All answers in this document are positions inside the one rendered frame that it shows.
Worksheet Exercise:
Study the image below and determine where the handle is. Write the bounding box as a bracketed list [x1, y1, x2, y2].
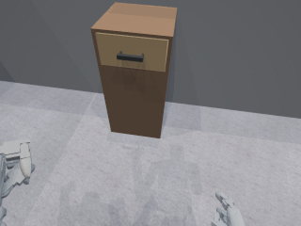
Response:
[117, 51, 144, 62]

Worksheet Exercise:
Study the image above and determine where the robot right hand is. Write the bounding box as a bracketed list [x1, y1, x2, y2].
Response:
[211, 191, 246, 226]

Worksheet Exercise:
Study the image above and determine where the drawer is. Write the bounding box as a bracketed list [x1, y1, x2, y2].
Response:
[96, 32, 169, 72]

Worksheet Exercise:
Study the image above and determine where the robot left hand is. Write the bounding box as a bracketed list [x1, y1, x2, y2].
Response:
[0, 138, 36, 207]

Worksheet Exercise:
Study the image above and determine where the cabinet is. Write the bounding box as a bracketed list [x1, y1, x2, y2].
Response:
[90, 2, 177, 138]

